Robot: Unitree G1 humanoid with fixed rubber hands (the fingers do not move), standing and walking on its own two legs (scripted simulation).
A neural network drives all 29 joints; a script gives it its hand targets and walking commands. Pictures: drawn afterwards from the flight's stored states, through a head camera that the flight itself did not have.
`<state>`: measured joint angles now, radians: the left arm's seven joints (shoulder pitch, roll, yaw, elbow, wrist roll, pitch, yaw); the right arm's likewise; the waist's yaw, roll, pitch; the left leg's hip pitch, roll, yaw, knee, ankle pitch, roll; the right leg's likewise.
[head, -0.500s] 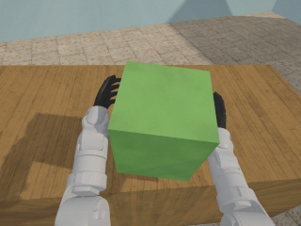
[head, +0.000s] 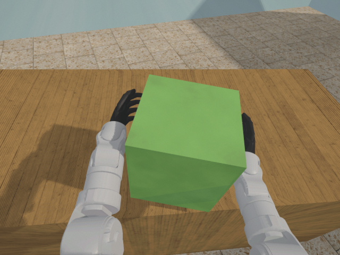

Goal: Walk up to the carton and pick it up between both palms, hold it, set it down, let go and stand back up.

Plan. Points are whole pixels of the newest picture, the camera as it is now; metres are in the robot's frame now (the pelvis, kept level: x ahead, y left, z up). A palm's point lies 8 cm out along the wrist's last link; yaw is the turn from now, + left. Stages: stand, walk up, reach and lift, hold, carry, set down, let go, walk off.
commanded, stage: set down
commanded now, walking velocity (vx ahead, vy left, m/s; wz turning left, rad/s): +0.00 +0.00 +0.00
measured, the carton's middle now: (181, 147) +0.35 -0.03 +0.05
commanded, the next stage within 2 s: none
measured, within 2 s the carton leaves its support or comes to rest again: rests again in 1.36 s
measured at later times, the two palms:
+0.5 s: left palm (128, 120) +0.42 +0.11 +0.07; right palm (243, 153) +0.34 -0.19 +0.04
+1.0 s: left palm (129, 123) +0.42 +0.11 +0.06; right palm (241, 156) +0.34 -0.19 +0.03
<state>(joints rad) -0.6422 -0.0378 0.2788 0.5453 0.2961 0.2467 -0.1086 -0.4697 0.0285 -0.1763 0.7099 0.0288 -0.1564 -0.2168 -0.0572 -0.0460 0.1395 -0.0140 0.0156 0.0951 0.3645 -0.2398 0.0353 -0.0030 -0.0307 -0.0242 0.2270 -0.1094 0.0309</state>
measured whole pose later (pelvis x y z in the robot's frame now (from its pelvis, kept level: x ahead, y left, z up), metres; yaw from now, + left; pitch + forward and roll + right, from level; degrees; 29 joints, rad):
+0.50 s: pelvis +0.01 +0.00 +0.00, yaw +0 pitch -4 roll -2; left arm -0.72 -0.01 0.28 0.74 0.30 0.13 -0.11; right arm -0.47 0.04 -0.21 0.81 -0.01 -0.24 -0.26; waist -0.06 -0.05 0.15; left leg -0.05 0.02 0.10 0.36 -0.25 0.04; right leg -0.04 -0.03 -0.02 0.23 -0.12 0.03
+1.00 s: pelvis +0.02 -0.01 +0.00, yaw +0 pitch -2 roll -2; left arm -0.70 0.01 0.28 0.81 0.30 0.01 -0.13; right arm -0.48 0.05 -0.21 0.92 -0.01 -0.39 -0.28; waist -0.06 -0.05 0.13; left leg -0.08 0.03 0.10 0.36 -0.25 0.03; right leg -0.07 -0.02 -0.02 0.23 -0.12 0.03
